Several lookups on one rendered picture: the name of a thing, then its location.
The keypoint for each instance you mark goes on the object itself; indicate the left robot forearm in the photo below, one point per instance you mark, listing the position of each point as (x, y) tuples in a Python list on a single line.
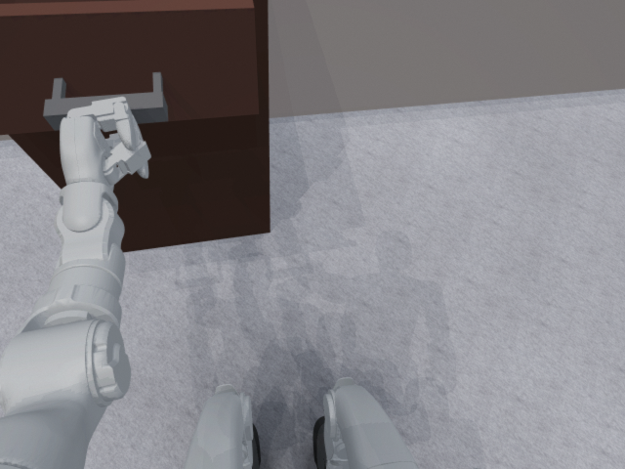
[(88, 278)]

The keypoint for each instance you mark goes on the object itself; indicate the handle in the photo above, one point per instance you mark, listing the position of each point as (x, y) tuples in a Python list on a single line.
[(146, 107)]

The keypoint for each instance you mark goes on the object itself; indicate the cabinet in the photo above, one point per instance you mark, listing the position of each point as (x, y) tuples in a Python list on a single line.
[(208, 178)]

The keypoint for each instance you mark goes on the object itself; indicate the left robot hand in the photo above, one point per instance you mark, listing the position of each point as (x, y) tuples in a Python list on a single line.
[(84, 149)]

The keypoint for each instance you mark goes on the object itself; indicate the robot left upper arm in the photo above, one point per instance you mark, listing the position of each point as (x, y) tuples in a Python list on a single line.
[(56, 384)]

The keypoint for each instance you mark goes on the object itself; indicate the right robot thigh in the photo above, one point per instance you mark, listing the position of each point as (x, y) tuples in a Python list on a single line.
[(370, 437)]

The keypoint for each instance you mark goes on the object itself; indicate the drawer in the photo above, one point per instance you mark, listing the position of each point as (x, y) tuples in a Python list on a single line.
[(204, 49)]

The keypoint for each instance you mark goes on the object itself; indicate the right robot shin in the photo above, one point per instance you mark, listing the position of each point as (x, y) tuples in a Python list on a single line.
[(335, 451)]

